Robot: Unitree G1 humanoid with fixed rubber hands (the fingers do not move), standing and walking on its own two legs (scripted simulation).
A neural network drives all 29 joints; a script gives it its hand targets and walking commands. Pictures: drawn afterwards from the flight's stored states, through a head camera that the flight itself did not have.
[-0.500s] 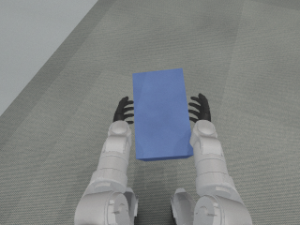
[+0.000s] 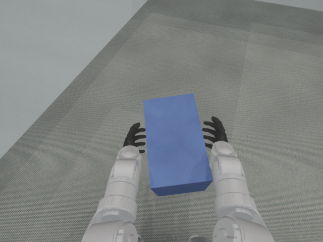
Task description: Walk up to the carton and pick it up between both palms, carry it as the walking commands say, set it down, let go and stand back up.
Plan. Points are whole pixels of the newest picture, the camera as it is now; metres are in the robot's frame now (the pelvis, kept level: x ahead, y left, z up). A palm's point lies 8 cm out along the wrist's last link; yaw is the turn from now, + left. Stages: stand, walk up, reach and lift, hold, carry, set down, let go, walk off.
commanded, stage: reach and lift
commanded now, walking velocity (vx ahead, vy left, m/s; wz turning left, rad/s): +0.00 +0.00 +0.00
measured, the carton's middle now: (175, 147) +0.38 -0.04 -0.08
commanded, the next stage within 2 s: hold in 1.94 s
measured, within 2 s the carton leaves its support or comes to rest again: neither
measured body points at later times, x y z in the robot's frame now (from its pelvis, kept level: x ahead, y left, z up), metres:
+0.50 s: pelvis +0.00 -0.01 +0.02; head -0.03 -0.01 +0.47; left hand +0.34 +0.09 +0.05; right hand +0.33 -0.15 +0.07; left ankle +0.05 +0.12 -0.72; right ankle +0.03 -0.16 -0.72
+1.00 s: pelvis +0.01 -0.01 +0.02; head -0.04 +0.00 +0.47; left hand +0.33 +0.10 +0.07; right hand +0.34 -0.14 +0.08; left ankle +0.05 +0.12 -0.72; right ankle +0.03 -0.16 -0.72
